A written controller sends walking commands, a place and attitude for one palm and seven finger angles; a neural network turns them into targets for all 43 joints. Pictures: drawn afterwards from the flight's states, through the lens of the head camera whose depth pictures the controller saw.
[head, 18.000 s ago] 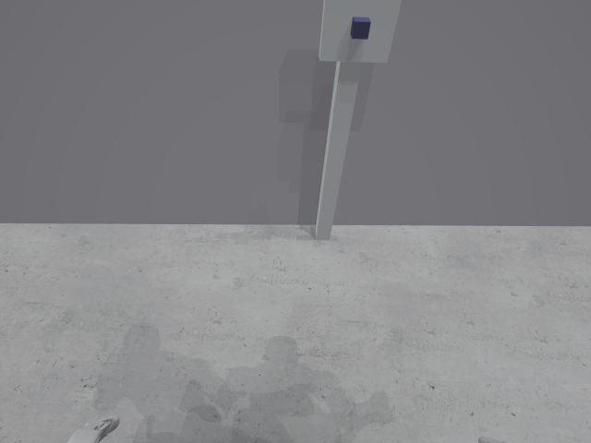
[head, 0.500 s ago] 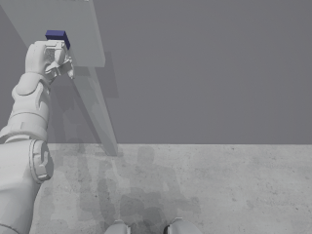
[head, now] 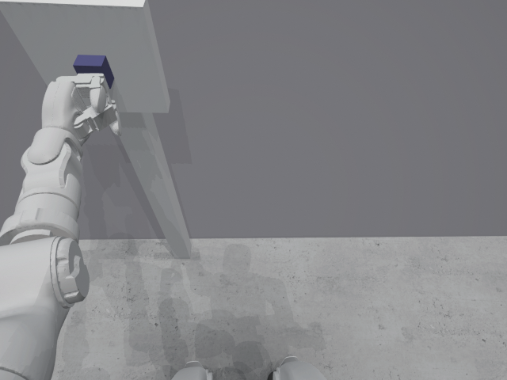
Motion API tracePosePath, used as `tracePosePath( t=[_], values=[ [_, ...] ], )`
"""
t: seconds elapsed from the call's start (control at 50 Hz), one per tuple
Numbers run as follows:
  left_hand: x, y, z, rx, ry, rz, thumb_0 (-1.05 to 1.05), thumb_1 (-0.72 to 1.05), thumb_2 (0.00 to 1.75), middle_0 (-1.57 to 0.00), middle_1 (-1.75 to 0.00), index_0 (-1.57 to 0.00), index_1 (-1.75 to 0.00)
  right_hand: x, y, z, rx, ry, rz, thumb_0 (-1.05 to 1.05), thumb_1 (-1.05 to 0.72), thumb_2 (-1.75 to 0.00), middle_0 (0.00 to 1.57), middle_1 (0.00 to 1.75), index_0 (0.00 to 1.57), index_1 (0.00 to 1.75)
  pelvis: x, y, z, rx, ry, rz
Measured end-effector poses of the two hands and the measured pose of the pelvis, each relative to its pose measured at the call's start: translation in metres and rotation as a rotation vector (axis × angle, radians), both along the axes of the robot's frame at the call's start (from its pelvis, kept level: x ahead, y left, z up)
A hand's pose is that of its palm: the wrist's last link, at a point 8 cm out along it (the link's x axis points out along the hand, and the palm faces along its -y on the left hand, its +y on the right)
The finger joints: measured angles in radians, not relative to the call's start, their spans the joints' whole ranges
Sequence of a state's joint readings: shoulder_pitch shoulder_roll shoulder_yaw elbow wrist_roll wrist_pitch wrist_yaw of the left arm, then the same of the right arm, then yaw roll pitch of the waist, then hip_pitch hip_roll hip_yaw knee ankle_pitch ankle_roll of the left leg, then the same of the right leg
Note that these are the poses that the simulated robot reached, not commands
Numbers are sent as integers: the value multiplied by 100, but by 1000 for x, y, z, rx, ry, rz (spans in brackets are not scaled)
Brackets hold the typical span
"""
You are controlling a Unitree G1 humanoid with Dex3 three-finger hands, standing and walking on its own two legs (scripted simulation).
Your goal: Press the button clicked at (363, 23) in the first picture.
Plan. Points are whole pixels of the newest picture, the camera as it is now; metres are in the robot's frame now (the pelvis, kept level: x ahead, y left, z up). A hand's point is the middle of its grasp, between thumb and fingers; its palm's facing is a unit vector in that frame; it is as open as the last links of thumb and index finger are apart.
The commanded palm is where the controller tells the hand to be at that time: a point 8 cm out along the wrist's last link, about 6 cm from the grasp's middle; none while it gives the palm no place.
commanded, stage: pull the fist back off the button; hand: left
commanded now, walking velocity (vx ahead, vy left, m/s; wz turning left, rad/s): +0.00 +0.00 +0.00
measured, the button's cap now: (95, 69) +0.55 +0.21 +0.16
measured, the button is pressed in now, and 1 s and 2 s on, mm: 4 0 0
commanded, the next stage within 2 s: draw the hand back to the body in 0.72 s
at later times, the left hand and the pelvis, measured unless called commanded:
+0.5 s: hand (100, 141) +0.44 +0.19 +0.13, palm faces -0.02 -1.00 +0.01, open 3.1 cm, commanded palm +0.41 +0.24 +0.13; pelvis +0.04 +0.00 +0.01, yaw -1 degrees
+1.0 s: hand (90, 157) +0.39 +0.19 +0.15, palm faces -0.04 -1.00 -0.02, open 3.1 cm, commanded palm +0.35 +0.24 +0.15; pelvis +0.04 -0.01 +0.02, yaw +0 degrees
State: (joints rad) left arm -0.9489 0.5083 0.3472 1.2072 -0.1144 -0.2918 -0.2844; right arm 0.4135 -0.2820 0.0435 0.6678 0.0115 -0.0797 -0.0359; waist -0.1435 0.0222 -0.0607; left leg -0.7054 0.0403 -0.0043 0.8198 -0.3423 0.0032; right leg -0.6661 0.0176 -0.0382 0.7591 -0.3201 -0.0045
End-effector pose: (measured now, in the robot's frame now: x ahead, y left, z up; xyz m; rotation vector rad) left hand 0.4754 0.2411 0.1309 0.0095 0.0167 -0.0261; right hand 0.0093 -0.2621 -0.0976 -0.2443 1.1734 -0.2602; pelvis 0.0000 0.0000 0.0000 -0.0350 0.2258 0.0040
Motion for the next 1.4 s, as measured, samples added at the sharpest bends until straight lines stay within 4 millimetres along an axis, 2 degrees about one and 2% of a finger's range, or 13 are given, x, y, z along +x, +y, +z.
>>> tracePosePath(
  t=[0.14,0.32,0.54,0.68,0.8,0.94,1.04,1.12,1.2,1.34,1.4],
  values=[
    [-10,-2,0,-5,-18,0,2,90,90,-130,-150,-143,-150,24,3,1,21,-53,-1,1,-90,-90,20,30,21,30,10,1,4,6,-25,-13],
    [-23,0,1,-5,-24,-1,1,90,90,-130,-150,-133,-150,72,5,9,41,-158,13,1,-90,-90,20,30,21,30,27,-1,9,14,-54,-26],
    [-62,10,-6,-8,-25,10,2,90,90,-130,-150,-131,-150,137,7,23,48,-273,87,1,-90,-90,20,30,21,30,40,-3,15,17,-98,-10],
    [-83,0,0,-2,-47,-20,2,90,90,-130,-150,-131,-150,167,14,29,60,-343,140,1,-90,-90,20,30,21,30,41,-4,16,20,-122,8],
    [-83,0,-1,-5,-11,7,1,90,90,-130,-150,-131,-150,175,18,31,65,-368,160,1,-90,-90,20,30,21,30,36,-7,17,25,-134,17],
    [-90,1,12,3,-57,0,2,90,90,-130,-150,-130,-150,161,16,30,72,-361,141,1,-90,-90,20,30,21,30,34,-9,18,27,-146,3],
    [-113,6,19,10,-72,-12,2,90,90,-130,-150,-130,-150,153,12,30,80,-373,120,2,-90,-90,20,30,21,30,35,-9,20,30,-169,-7],
    [-136,13,18,6,-50,7,1,90,90,-130,-150,-130,-150,155,11,34,76,-396,126,2,-90,-90,20,30,21,30,32,-9,22,31,-189,-5],
    [-158,18,21,14,-54,27,2,90,90,-130,-150,-130,-150,164,13,41,66,-443,151,2,-90,-90,20,30,21,30,28,-10,23,30,-210,4],
    [-186,13,36,26,-90,8,2,90,90,-130,-150,-131,-150,188,24,58,69,-557,203,2,-90,-90,20,30,20,30,22,-10,25,29,-238,17],
    [-197,14,44,132,-114,104,2,90,90,-130,-150,-131,-150,195,30,64,67,-583,221,2,-90,-90,20,30,21,30,20,-10,28,28,-253,13]
  ],
)
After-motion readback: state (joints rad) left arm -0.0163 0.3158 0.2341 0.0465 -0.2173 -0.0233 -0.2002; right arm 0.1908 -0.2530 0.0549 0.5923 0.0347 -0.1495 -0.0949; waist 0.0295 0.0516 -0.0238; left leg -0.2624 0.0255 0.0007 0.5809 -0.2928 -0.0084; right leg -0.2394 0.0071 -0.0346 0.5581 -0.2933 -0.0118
